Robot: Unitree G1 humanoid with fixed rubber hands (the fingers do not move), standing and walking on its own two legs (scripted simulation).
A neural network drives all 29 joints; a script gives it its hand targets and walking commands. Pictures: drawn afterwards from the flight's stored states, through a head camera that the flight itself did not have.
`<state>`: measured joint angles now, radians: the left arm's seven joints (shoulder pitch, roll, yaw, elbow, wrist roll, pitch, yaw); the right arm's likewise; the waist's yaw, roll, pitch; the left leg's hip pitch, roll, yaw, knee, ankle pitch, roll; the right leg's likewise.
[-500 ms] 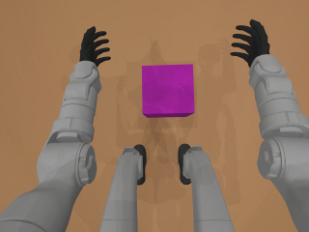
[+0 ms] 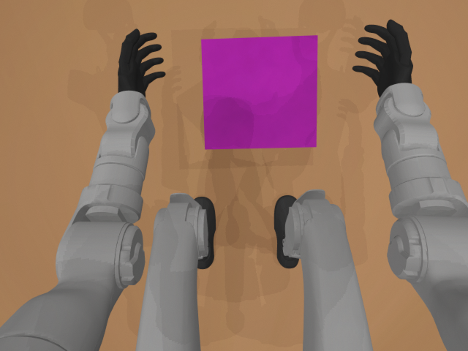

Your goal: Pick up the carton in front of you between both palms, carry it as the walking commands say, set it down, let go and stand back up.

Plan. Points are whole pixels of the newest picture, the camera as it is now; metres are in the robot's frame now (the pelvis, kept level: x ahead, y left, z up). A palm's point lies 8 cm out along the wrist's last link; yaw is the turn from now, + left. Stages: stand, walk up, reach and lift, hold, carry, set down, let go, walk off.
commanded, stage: reach and lift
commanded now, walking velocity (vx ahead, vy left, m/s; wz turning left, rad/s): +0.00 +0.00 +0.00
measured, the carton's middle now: (256, 102) +0.47 -0.04 -0.38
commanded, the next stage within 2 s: none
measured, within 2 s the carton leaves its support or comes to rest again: leaves its support in 1.28 s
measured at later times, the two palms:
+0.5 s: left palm (161, 94) +0.49 +0.16 -0.31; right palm (343, 95) +0.47 -0.21 -0.32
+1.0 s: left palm (179, 91) +0.49 +0.12 -0.30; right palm (330, 91) +0.48 -0.18 -0.30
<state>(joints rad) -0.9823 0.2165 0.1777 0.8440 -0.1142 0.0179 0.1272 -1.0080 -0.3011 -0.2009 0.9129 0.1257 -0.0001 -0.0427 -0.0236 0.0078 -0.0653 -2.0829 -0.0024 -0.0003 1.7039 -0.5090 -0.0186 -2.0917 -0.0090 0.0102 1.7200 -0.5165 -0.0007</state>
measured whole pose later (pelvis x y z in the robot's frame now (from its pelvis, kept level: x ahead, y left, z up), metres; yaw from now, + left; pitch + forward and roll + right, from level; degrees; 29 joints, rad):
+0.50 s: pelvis -0.04 +0.00 -0.13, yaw +0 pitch +38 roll +1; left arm -1.39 0.35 0.01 1.15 -0.31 0.00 0.15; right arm -1.37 -0.40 -0.03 1.17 0.28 -0.02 -0.10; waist -0.02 0.03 0.34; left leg -2.30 -0.02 0.00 2.14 -0.50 -0.03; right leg -2.31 -0.01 0.02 2.16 -0.51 0.00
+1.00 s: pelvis -0.04 +0.00 -0.12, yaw +0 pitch +39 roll +1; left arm -1.41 0.24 0.00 1.20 -0.28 -0.04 0.17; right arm -1.37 -0.32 0.01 1.19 0.28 -0.05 -0.13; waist -0.02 0.02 0.28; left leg -2.30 -0.02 -0.01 2.12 -0.51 -0.02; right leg -2.30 -0.01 0.01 2.14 -0.52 0.00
